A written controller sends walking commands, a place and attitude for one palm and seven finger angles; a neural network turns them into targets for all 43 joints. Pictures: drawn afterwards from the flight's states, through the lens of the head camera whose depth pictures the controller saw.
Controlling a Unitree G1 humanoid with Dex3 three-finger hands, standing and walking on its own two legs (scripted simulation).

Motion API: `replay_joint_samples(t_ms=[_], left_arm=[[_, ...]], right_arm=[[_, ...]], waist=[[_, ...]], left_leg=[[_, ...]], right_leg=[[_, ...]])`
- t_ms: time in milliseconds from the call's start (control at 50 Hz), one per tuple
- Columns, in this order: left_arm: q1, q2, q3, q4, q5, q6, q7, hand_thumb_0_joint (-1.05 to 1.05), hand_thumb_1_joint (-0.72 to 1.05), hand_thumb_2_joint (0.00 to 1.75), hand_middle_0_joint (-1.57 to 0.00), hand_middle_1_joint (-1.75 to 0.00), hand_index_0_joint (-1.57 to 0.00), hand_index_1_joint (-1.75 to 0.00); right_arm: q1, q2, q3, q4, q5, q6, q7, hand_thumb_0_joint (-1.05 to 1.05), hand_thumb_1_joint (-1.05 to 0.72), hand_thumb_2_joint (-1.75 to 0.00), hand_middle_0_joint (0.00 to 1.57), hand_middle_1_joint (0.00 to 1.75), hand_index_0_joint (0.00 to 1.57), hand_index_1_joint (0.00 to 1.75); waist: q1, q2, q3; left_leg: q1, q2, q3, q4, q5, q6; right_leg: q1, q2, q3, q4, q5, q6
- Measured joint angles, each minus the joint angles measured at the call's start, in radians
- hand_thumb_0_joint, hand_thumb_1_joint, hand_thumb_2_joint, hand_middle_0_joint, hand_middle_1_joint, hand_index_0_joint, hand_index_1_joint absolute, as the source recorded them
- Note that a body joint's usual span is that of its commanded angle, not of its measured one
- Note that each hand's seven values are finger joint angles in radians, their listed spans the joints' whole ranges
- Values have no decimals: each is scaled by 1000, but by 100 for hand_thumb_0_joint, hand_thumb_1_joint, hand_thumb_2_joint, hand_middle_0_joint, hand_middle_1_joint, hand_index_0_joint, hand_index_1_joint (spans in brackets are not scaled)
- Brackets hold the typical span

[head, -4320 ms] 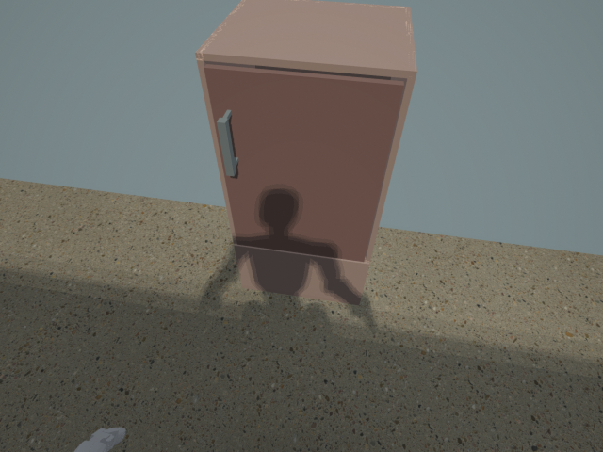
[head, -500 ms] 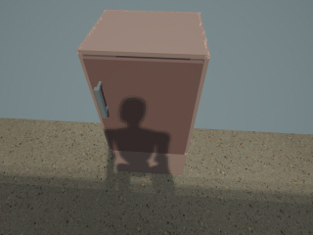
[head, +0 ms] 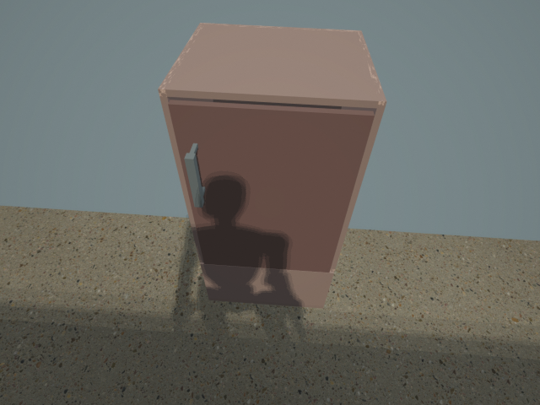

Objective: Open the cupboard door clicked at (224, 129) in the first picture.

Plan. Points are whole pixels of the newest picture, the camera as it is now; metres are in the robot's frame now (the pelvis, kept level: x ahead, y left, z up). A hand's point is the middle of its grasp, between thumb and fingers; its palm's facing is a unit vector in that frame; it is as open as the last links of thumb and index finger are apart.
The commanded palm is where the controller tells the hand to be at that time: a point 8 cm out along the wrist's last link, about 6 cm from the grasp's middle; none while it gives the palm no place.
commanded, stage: look again from close up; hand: left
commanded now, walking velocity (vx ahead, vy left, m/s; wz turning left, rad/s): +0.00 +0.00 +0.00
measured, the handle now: (196, 176) +0.60 +0.21 -0.04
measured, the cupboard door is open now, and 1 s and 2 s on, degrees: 0 0 0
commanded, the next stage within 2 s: shuffle to correct the standing spot in 0.12 s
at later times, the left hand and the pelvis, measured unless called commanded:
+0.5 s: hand out of the picture -0.01 +0.17 -0.18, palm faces +0.05 -0.99 -0.16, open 7.4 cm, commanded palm none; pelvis +0.03 +0.00 -0.01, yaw +0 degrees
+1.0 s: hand (164, 391) +0.18 +0.20 -0.17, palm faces +0.02 -0.96 -0.28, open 7.3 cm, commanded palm none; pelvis +0.10 +0.00 -0.01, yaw +1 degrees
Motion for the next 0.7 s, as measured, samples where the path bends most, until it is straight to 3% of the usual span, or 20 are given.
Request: replay_joint_samples(t_ms=[300,400,520,580,640,700], left_arm=[[-2,15,-7,2,0,6,-11,0,91,90,-20,-30,-19,-30],[33,3,-5,9,8,6,-22,0,91,90,-20,-30,-19,-30],[86,-15,8,14,5,-13,-22,0,91,90,-20,-30,-20,-30],[111,-10,18,25,7,-16,-20,0,91,90,-20,-30,-20,-30],[109,-9,17,47,6,5,-18,0,91,90,-20,-30,-20,-30],[60,-9,15,49,1,16,-10,0,91,90,-20,-30,-19,-30]], right_arm=[[10,9,15,22,1,-2,14,0,-91,-90,20,30,20,30],[29,10,9,26,-3,10,23,0,-91,-90,20,30,20,30],[46,4,1,25,-5,10,29,0,-91,-90,20,30,20,30],[39,11,1,26,-3,0,29,0,-91,-90,20,30,20,30],[33,16,4,8,-6,-37,17,0,-91,-90,20,30,20,30],[38,27,14,1,-5,-52,-6,0,-91,-90,20,30,20,30]], waist=[[-4,-13,20],[0,-13,8],[7,-3,2],[17,-37,6],[12,-51,13],[-6,-36,33]], left_leg=[[2,-21,10,-50,29,12],[-6,-18,9,-3,-13,10],[-40,4,4,108,-96,3],[-19,-10,24,108,-122,24],[12,-20,45,84,-135,39],[58,-22,42,13,-109,43]], right_leg=[[-14,-20,9,-17,13,10],[-21,-18,9,28,-33,-5],[-7,-5,-12,60,-84,5],[7,-23,-5,77,-116,14],[-67,-26,6,277,-187,-20],[-171,-13,-7,468,-221,-27]])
